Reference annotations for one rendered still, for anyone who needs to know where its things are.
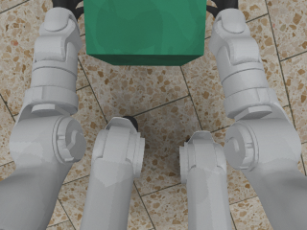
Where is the carton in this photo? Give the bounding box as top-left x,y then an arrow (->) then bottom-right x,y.
83,0 -> 207,66

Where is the robot left upper arm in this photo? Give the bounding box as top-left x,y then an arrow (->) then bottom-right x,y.
0,115 -> 87,230

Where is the robot left hand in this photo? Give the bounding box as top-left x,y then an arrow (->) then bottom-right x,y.
53,0 -> 84,22

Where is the robot thigh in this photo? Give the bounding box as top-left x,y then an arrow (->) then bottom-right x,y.
179,139 -> 232,230
80,126 -> 145,230

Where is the robot right hand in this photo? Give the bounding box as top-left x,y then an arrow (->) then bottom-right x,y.
206,0 -> 239,18

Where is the robot right forearm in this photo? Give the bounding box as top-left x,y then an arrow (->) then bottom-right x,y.
208,8 -> 302,153

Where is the right robot thigh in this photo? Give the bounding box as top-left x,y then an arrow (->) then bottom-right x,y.
179,139 -> 232,230

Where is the robot right upper arm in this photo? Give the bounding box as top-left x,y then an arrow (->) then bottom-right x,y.
223,118 -> 307,230

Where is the robot left forearm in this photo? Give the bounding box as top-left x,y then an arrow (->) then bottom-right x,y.
9,7 -> 83,156

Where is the left robot thigh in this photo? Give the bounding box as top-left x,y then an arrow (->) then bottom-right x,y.
80,126 -> 145,230

